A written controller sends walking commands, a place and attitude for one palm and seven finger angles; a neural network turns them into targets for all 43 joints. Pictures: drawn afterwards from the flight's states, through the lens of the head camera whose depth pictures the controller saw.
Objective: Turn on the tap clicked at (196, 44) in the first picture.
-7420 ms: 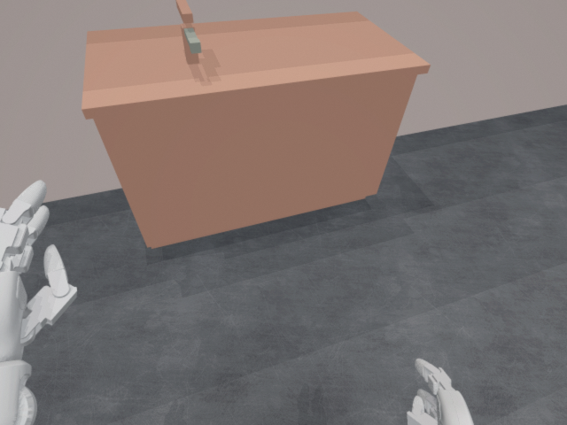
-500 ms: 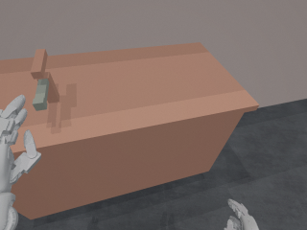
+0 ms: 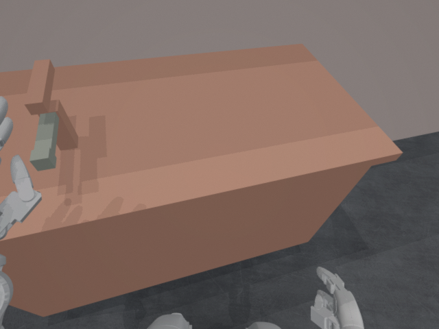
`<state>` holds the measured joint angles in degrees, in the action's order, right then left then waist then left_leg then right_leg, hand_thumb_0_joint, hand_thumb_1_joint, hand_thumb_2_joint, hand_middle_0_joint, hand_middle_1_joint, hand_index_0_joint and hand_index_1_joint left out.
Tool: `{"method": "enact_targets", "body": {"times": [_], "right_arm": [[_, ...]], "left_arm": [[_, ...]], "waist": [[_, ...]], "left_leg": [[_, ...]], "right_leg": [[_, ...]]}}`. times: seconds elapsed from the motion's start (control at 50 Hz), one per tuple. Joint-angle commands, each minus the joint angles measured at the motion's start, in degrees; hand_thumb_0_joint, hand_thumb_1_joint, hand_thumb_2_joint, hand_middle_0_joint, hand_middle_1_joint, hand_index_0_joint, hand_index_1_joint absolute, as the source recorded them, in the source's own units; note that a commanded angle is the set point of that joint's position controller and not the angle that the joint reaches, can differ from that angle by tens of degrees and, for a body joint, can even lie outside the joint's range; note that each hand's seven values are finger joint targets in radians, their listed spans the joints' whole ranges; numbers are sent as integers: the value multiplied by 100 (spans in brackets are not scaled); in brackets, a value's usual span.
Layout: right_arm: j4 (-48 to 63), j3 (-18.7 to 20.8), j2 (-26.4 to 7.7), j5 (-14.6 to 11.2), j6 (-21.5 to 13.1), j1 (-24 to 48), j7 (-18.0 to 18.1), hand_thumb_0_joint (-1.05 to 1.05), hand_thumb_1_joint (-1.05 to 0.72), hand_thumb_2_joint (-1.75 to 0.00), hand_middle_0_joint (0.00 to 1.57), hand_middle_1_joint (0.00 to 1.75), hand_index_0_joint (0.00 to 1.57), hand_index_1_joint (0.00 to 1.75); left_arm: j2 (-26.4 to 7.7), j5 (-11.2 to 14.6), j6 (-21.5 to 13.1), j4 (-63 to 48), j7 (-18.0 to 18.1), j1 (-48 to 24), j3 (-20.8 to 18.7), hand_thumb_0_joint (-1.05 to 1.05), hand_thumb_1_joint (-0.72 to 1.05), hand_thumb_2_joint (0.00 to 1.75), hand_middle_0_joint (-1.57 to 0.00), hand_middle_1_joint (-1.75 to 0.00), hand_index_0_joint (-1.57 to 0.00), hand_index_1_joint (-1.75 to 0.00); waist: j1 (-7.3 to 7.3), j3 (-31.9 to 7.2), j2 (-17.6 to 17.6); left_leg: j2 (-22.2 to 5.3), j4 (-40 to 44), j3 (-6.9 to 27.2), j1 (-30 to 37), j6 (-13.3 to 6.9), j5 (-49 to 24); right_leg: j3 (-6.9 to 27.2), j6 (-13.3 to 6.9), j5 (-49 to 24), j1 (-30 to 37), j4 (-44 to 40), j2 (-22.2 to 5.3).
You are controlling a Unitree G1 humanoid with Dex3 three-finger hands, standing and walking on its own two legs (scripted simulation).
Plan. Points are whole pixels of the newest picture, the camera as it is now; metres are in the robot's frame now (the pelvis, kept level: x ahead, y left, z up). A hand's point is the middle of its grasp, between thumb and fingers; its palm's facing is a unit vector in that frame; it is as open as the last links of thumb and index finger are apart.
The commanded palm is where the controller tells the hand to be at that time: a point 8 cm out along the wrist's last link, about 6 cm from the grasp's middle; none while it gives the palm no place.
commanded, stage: come to a stop and stand still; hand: left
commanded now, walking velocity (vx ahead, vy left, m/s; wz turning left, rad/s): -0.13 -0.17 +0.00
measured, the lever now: (43, 159) +0.35 +0.33 +0.10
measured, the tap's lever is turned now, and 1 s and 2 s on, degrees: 0 0 0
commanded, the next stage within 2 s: none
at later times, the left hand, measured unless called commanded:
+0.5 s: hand (60, 175) +0.26 +0.23 +0.18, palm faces +0.37 -0.87 -0.33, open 7.4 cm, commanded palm +0.20 +0.28 +0.20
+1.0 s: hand (35, 205) +0.23 +0.26 +0.16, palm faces +0.31 -0.88 -0.35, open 7.4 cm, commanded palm +0.17 +0.30 +0.20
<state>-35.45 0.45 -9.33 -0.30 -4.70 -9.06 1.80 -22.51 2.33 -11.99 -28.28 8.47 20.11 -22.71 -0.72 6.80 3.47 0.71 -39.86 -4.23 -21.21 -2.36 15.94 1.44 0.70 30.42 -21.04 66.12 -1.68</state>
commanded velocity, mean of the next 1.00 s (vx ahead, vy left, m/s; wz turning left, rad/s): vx -0.06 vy -0.01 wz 0.00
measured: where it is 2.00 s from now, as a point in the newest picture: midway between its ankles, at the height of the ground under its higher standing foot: outside the picture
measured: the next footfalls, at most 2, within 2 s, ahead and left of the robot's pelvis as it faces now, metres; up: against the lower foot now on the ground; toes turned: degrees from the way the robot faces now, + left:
right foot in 0.14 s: +0.09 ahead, -0.10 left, +0.00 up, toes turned -3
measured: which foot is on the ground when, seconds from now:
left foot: down 0.00-1.00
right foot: up 0.00-0.12, down 0.14-1.00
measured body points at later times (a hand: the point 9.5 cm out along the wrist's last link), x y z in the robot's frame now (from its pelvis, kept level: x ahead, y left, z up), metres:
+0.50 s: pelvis +0.03 +0.00 +0.02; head +0.06 +0.02 +0.47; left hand +0.24 +0.28 +0.20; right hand +0.21 -0.24 -0.05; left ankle +0.05 +0.10 -0.71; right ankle +0.05 -0.10 -0.71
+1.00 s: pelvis +0.00 +0.02 +0.02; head +0.01 +0.05 +0.47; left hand +0.21 +0.30 +0.18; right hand +0.15 -0.20 -0.05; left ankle +0.05 +0.10 -0.71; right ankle +0.05 -0.10 -0.71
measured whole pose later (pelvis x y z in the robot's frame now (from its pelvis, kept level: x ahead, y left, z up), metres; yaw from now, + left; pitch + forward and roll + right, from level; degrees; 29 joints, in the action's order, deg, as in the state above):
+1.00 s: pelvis +0.00 +0.02 +0.02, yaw -2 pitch -2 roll -2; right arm -33.7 -2.1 -10.5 -0.9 -8.9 -16.0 1.7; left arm -21.0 1.4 -12.4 -23.0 5.1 23.3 -17.2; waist -1.5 3.0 2.1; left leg 0.7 -28.1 -2.3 -15.1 -2.9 11.7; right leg -1.6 -0.1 12.4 -14.5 25.4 1.0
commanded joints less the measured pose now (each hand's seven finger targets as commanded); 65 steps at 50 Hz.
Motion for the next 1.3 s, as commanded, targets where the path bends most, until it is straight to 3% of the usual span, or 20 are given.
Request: {"method": "enact_targets", "body": {"times": [0.0, 0.06, 0.1, 0.16, 0.2, 0.3, 0.4, 0.58, 0.6, 0.62, 0.64, 0.66, 0.7, 0.76, 0.82, 0.86, 0.98, 1.06, 1.12, 1.28], "right_arm": [[879, 181, -779, 3, -464, 269, -14, 0, -90, -90, 20, 30, 20, 30], [990, 66, -797, 0, -536, 213, -42, 0, -90, -90, 20, 30, 20, 30], [1003, 4, -769, -10, -465, 184, -22, 0, -90, -90, 20, 30, 20, 30], [988, 5, -726, 40, -415, 132, 53, 0, -90, -90, 20, 30, 20, 30], [917, 53, -759, -27, -380, 34, 78, 0, -90, -90, 20, 30, 20, 30], [872, -10, -823, 8, -376, 230, 245, 0, -90, -90, 20, 30, 20, 30], [1081, 35, -892, 33, -406, 419, 334, 0, -90, -90, 20, 30, 20, 30], [1107, 97, -911, 22, -264, 204, 258, 0, -90, -90, 20, 30, 20, 30], [884, 150, -1269, 313, -705, -689, 149, 0, -90, -90, 20, 30, 20, 30], [744, -89, -426, -8, -650, 0, 153, 0, -90, -90, 20, 30, 20, 30], [1007, 225, -854, 11, -702, -233, 143, 0, -90, -90, 20, 30, 20, 30], [977, 249, -933, -124, -685, -254, 37, 0, -90, -90, 20, 30, 20, 30], [1041, 266, -1072, -128, -677, -271, -92, 0, -90, -90, 20, 30, 20, 30], [1200, 141, -895, -207, -743, 148, -210, 0, -90, -90, 20, 30, 20, 30], [1289, 122, -959, -129, -740, 135, -91, 0, -90, -90, 20, 30, 20, 30], [1262, 102, -987, -97, -715, 274, 21, 0, -90, -90, 20, 30, 20, 30], [1196, 47, -890, -48, -880, 207, 65, 0, -90, -90, 20, 30, 20, 30], [1136, 55, -846, -94, -995, 85, -96, 0, -90, -90, 20, 30, 20, 30], [1054, 103, -947, -84, -940, -86, -150, 0, -90, -90, 20, 30, 20, 30], [1072, 80, -905, -23, -792, 70, -53, 0, -90, -90, 20, 30, 20, 30]], "left_arm": [[-920, 26, -441, -1844, 24, 16, -529, 0, 90, 90, -20, -30, -20, -30], [-929, 106, -316, -1652, 45, 864, -707, 0, 90, 90, -20, -30, -20, -30], [-863, 86, -253, -1340, 53, 952, -735, 0, 90, 90, -20, -30, -20, -30], [-919, 100, -154, -857, 72, 723, -775, 0, 90, 90, -20, -30, -20, -30], [-631, 145, 7, -521, 23, 514, -404, 0, 90, 90, -20, -30, -20, -30], [-692, 32, -13, -909, 100, -225, -118, 0, 90, 90, -20, -30, -20, -30], [-882, -6, -137, -1828, 163, -308, -153, 0, 90, 90, -20, -30, -20, -30], [-677, 140, -87, -983, 118, 1102, -424, 0, 90, 90, -20, -30, -20, -30], [-5778, -828, -973, -2761, -48, -5948, -3700, 0, 90, 90, -20, -30, -20, -30], [-1878, -101, -580, 1294, -356, -2260, -1493, 0, 90, 90, -20, -30, -20, -30], [-1700, 13, -579, 982, -352, -646, -1339, 0, 90, 90, -20, -30, -20, -30], [-549, 123, -437, 1536, -393, -124, -400, 0, 90, 90, -20, -30, -20, -30], [-563, 190, -484, 306, -400, -209, -93, 0, 90, 90, -20, -30, -20, -30], [-234, 189, -417, -378, -339, 247, 440, 0, 90, 90, -20, -30, -20, -30], [-881, 47, -428, -698, -209, -269, -144, 0, 90, 90, -20, -30, -20, -30], [-1613, -14, -475, -1105, -98, -719, -859, 0, 90, 90, -20, -30, -20, -30], [-1159, -73, -677, -1229, -118, -1178, -609, 0, 90, 90, -20, -30, -20, -30], [-568, -79, -681, -815, -217, -345, -209, 0, 90, 90, -20, -30, -20, -30], [-405, -140, -617, -588, -223, -99, -22, 0, 90, 90, -20, -30, -20, -30], [-751, -149, -592, -731, -164, -705, -305, 0, 90, 90, -20, -30, -20, -30]], "waist": [[-12, -1390, -1254], [-31, -1423, -1471], [-32, -1481, -1055], [84, -1254, -43], [62, -1125, 622], [-12, -1255, -101], [-96, -1638, -1224], [-38, -1629, -826], [-67, -257, -323], [-17, -1587, -101], [-318, -1252, -260], [-154, -1606, -923], [-171, -1836, -1124], [-222, -1424, -414], [-166, -996, 605], [-131, -830, 306], [-83, -1019, -1671], [-132, -1030, -1438], [-89, -779, -782], [-40, -1009, -555]], "left_leg": [[-1465, 1945, 1642, 934, -793, -1836], [-1383, 1911, 1208, 626, -432, -1606], [-1229, 1574, 1045, 130, -168, -1155], [-425, 767, 451, 89, 262, 54], [-218, 313, 502, 443, 315, 152], [-312, 1236, 606, 880, 221, -1017], [-823, 1645, 1191, 973, 94, -2860], [-677, 1784, 942, 359, 238, -1428], [-630, 1065, 494, -164, 53, -1478], [-165, 1255, 493, 679, 43, -1555], [-332, 1134, 564, 775, 198, -1421], [-375, 1225, 398, 1078, 206, -1560], [-464, 1493, 540, 1044, 137, -1453], [-612, 1845, 642, 853, 35, -549], [-408, 1905, 735, 414, 68, 794], [-337, 1872, 722, 517, 60, 965], [-754, 2606, 1138, -208, -102, 1680], [-754, 2621, 1084, -198, -41, 1648], [-773, 2669, 1236, -308, 36, 1598], [-549, 2239, 946, 325, 138, 145]], "right_leg": [[-51, -32, -390, -65, -1207, -111], [-331, -39, -1010, 805, -2950, 90], [-343, -30, -1836, 1588, -3981, 77], [1029, -415, -2840, 1165, -4787, -798], [1401, -634, -1860, 506, -5043, -1076], [553, -318, -2448, 843, -4556, -595], [-28, -75, -3222, 1425, -3875, -42], [78, -135, -3095, 1740, -4284, -105], [462, 386, -2889, 508, -5071, -353], [381, -355, -2662, 801, -4770, -613], [1001, -244, -3338, 887, -4920, -467], [789, -327, -3950, 1341, -4500, -577], [519, -108, -3288, 1453, -4359, -443], [233, -40, -2123, 1277, -4444, -213], [397, -93, -443, 835, -4964, -208], [451, -140, 94, 475, -5087, -224], [-46, -131, -1379, 1604, -3917, 78], [-133, -109, -1581, 1757, -3985, 127], [-67, -96, -1517, 1572, -4115, 150], [15, -128, -2151, 1516, -4463, 7]]}}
